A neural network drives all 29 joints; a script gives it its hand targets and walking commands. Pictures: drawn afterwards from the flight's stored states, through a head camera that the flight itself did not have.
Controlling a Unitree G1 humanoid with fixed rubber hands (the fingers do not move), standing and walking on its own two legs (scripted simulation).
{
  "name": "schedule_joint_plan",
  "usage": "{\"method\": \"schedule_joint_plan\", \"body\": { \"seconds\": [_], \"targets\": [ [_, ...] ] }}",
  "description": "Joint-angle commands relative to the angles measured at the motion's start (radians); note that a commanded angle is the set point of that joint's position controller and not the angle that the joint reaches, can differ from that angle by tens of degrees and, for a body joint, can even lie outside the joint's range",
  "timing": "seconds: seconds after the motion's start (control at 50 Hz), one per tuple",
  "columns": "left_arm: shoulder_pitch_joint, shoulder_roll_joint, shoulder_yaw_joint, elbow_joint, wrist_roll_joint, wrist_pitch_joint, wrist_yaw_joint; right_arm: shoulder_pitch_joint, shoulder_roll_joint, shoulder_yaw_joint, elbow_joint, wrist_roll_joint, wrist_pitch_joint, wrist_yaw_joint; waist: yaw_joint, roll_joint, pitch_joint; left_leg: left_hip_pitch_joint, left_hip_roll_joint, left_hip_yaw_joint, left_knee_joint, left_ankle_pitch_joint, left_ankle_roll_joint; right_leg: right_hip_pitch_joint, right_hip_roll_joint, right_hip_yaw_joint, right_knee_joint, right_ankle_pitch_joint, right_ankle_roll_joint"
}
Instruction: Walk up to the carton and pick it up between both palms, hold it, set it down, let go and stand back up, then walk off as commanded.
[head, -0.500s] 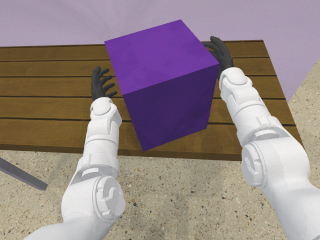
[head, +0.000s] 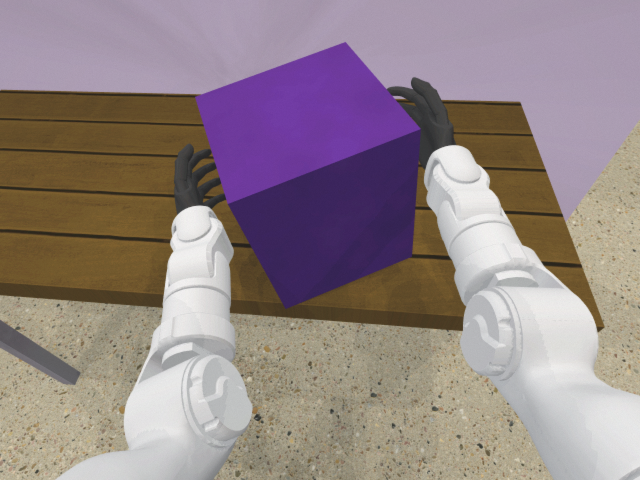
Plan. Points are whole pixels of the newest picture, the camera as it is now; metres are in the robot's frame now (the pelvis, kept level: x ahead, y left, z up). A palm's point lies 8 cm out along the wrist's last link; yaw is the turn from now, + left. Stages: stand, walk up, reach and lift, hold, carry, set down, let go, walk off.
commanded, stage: reach and lift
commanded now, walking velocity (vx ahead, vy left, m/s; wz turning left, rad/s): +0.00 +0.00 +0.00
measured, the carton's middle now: (313, 184) +0.48 +0.10 +0.08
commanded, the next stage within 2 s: none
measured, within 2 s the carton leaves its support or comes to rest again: leaves its support in 0.96 s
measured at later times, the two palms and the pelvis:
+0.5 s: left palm (203, 207) +0.39 +0.22 +0.12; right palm (442, 161) +0.49 -0.07 +0.14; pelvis +0.00 +0.00 +0.00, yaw +0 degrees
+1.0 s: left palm (172, 239) +0.33 +0.23 +0.13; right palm (429, 191) +0.43 -0.05 +0.15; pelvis -0.04 +0.01 +0.00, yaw +0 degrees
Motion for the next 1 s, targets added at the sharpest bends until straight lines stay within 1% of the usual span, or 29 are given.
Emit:
{"method": "schedule_joint_plan", "body": {
  "seconds": [0.0,0.04,0.06,0.08,0.14,0.16,0.26,0.3,0.34,0.36,0.4,0.44,0.46,0.48,0.5,0.54,0.56,0.6,0.62,0.64,0.66,0.72,0.74,0.76,0.78,0.82,0.84,0.92,0.98],
  "targets": [
    [-0.433,-0.335,-0.311,-0.154,0.049,0.013,-0.079,-0.360,0.416,-0.024,0.068,-0.138,0.028,0.122,-0.013,-0.050,-0.531,0.283,-0.054,0.115,-0.009,0.307,0.048,0.391,-0.044,-0.018,-0.162,0.502,0.108],
    [-0.440,-0.342,-0.315,-0.152,0.051,0.018,-0.075,-0.351,0.440,0.002,0.055,-0.119,0.030,0.121,0.018,-0.034,-0.549,0.284,-0.058,0.114,0.000,0.320,0.044,0.382,-0.047,-0.007,-0.150,0.515,0.105],
    [-0.427,-0.344,-0.332,-0.168,0.056,0.021,-0.076,-0.329,0.422,-0.017,0.068,-0.128,0.034,0.120,-0.021,-0.020,-0.543,0.317,-0.053,0.109,0.003,0.351,0.039,0.383,-0.038,-0.026,-0.164,0.521,0.098],
    [-0.432,-0.350,-0.330,-0.144,0.050,0.031,-0.079,-0.355,0.414,-0.006,0.059,-0.135,0.034,0.119,-0.004,-0.041,-0.556,0.338,-0.049,0.111,0.004,0.329,0.051,0.356,-0.026,-0.031,-0.171,0.441,0.095],
    [-0.472,-0.371,-0.320,-0.179,0.048,0.019,-0.075,-0.390,0.432,0.007,0.014,-0.144,0.024,0.113,0.000,-0.083,-0.605,0.298,-0.056,0.097,0.011,0.379,0.046,0.444,-0.037,-0.019,-0.148,0.582,0.110],
    [-0.412,-0.346,-0.320,-0.160,0.041,0.017,-0.080,-0.372,0.472,0.044,-0.005,-0.120,0.017,0.111,0.033,-0.085,-0.565,0.259,-0.063,0.108,0.010,0.356,0.050,0.463,-0.049,-0.006,-0.137,0.622,0.122],
    [-0.452,-0.394,-0.376,-0.168,0.017,0.014,-0.086,-0.368,0.480,0.055,-0.016,-0.133,0.001,0.097,-0.014,-0.097,-0.648,0.278,-0.067,0.107,0.008,0.387,0.053,0.533,-0.036,-0.024,-0.119,0.720,0.129],
    [-0.410,-0.393,-0.369,-0.169,0.033,0.009,-0.088,-0.349,0.504,0.096,-0.011,-0.116,0.008,0.094,0.010,-0.104,-0.624,0.296,-0.063,0.104,0.007,0.427,0.053,0.534,-0.035,-0.017,-0.105,0.791,0.134],
    [-0.458,-0.401,-0.415,-0.210,0.006,-0.001,-0.085,-0.346,0.514,0.113,-0.025,-0.103,-0.001,0.083,-0.002,-0.094,-0.693,0.280,-0.068,0.091,0.005,0.407,0.052,0.563,-0.041,-0.019,-0.093,0.830,0.134],
    [-0.424,-0.400,-0.423,-0.171,-0.010,0.021,-0.090,-0.351,0.488,0.111,-0.026,-0.107,-0.005,0.075,-0.022,-0.129,-0.642,0.300,-0.064,0.093,0.008,0.392,0.061,0.569,-0.044,-0.033,-0.089,0.873,0.157],
    [-0.385,-0.347,-0.360,-0.128,-0.021,0.000,-0.112,-0.353,0.530,0.173,-0.112,-0.110,-0.017,0.057,0.010,-0.201,-0.584,0.232,-0.074,0.089,-0.019,0.285,0.075,0.631,-0.110,-0.005,-0.085,0.994,0.197],
    [-0.459,-0.398,-0.398,-0.152,-0.027,-0.020,-0.118,-0.379,0.560,0.180,-0.098,-0.113,-0.038,0.056,-0.002,-0.172,-0.677,0.182,-0.080,0.096,-0.039,0.284,0.077,0.683,-0.123,0.002,-0.056,1.064,0.194],
    [-0.450,-0.352,-0.354,-0.122,-0.005,-0.023,-0.126,-0.403,0.585,0.189,-0.138,-0.114,-0.034,0.051,0.032,-0.224,-0.627,0.139,-0.084,0.103,-0.057,0.256,0.096,0.711,-0.127,0.010,-0.062,1.077,0.201],
    [-0.474,-0.379,-0.438,-0.165,-0.047,-0.016,-0.126,-0.351,0.574,0.197,-0.108,-0.098,-0.033,0.048,-0.018,-0.164,-0.662,0.210,-0.082,0.098,-0.051,0.290,0.077,0.698,-0.115,-0.009,-0.060,1.063,0.198],
    [-0.402,-0.350,-0.394,-0.140,-0.031,-0.028,-0.131,-0.338,0.577,0.224,-0.170,-0.086,-0.051,0.048,0.010,-0.169,-0.658,0.205,-0.076,0.096,-0.040,0.294,0.075,0.719,-0.130,-0.001,-0.059,1.081,0.211],
    [-0.482,-0.382,-0.450,-0.157,-0.065,-0.046,-0.130,-0.400,0.574,0.227,-0.176,-0.087,-0.069,0.038,-0.022,-0.176,-0.671,0.211,-0.079,0.093,-0.037,0.277,0.072,0.692,-0.129,-0.006,-0.054,1.073,0.210],
    [-0.434,-0.404,-0.494,-0.145,-0.066,-0.017,-0.129,-0.354,0.545,0.199,-0.142,-0.097,-0.055,0.034,-0.062,-0.137,-0.680,0.197,-0.073,0.076,-0.044,0.271,0.070,0.679,-0.132,-0.015,-0.065,1.061,0.194],
    [-0.473,-0.384,-0.452,-0.119,-0.050,-0.023,-0.134,-0.382,0.556,0.233,-0.114,-0.079,-0.049,0.036,-0.025,-0.162,-0.626,0.223,-0.070,0.089,-0.033,0.219,0.072,0.682,-0.117,-0.008,-0.085,0.914,0.191],
    [-0.519,-0.415,-0.491,-0.169,-0.056,-0.028,-0.114,-0.470,0.533,0.204,-0.157,-0.087,-0.064,0.047,-0.041,-0.112,-0.688,0.245,-0.062,0.070,-0.049,0.288,0.067,0.614,-0.092,-0.021,-0.080,0.920,0.179],
    [-0.503,-0.396,-0.478,-0.128,-0.074,-0.018,-0.124,-0.411,0.542,0.191,-0.155,-0.105,-0.047,0.036,-0.056,-0.158,-0.661,0.274,-0.070,0.086,-0.035,0.240,0.067,0.622,-0.094,-0.025,-0.110,0.811,0.179],
    [-0.524,-0.410,-0.517,-0.150,-0.086,-0.011,-0.123,-0.394,0.531,0.178,-0.096,-0.087,-0.035,0.038,-0.072,-0.124,-0.603,0.290,-0.061,0.091,-0.040,0.234,0.062,0.597,-0.087,-0.026,-0.108,0.795,0.170],
    [-0.584,-0.389,-0.511,-0.117,-0.072,0.003,-0.109,-0.462,0.522,0.163,-0.086,-0.080,-0.018,0.052,-0.043,-0.116,-0.583,0.264,-0.060,0.109,-0.040,0.181,0.062,0.507,-0.055,-0.035,-0.139,0.538,0.140],
    [-0.594,-0.408,-0.528,-0.125,-0.084,0.009,-0.105,-0.476,0.489,0.130,-0.105,-0.093,-0.017,0.056,-0.074,-0.118,-0.604,0.288,-0.053,0.091,-0.045,0.152,0.058,0.468,-0.051,-0.046,-0.161,0.447,0.129],
    [-0.650,-0.404,-0.555,-0.188,-0.104,-0.007,-0.099,-0.483,0.518,0.151,-0.102,-0.089,-0.024,0.059,-0.051,-0.091,-0.644,0.317,-0.053,0.100,-0.037,0.178,0.054,0.471,-0.053,-0.047,-0.155,0.430,0.124],
    [-0.565,-0.377,-0.543,-0.055,-0.102,0.018,-0.104,-0.460,0.501,0.143,-0.079,-0.100,0.002,0.057,-0.057,-0.113,-0.564,0.282,-0.058,0.095,-0.040,0.076,0.069,0.427,-0.064,-0.030,-0.187,0.316,0.116],
    [-0.676,-0.409,-0.571,-0.197,-0.126,0.019,-0.087,-0.529,0.520,0.101,-0.089,-0.112,-0.001,0.061,-0.084,-0.081,-0.664,0.326,-0.049,0.084,-0.051,0.080,0.057,0.410,-0.055,-0.038,-0.178,0.311,0.111],
    [-0.633,-0.349,-0.526,-0.107,-0.114,0.033,-0.095,-0.523,0.541,0.116,-0.098,-0.115,0.026,0.048,-0.061,-0.138,-0.561,0.260,-0.060,0.102,-0.058,0.014,0.074,0.423,-0.069,-0.015,-0.194,0.258,0.118],
    [-0.760,-0.372,-0.553,-0.143,-0.135,0.043,-0.076,-0.580,0.534,0.081,-0.092,-0.108,0.033,0.064,-0.073,-0.103,-0.590,0.245,-0.054,0.108,-0.075,-0.080,0.068,0.351,-0.065,-0.027,-0.202,0.044,0.095],
    [-0.810,-0.363,-0.566,-0.132,-0.155,0.056,-0.077,-0.599,0.519,0.005,-0.061,-0.164,0.046,0.063,-0.121,-0.091,-0.570,0.226,-0.060,0.110,-0.071,-0.163,0.067,0.300,-0.080,-0.031,-0.210,-0.046,0.097]
  ]
}}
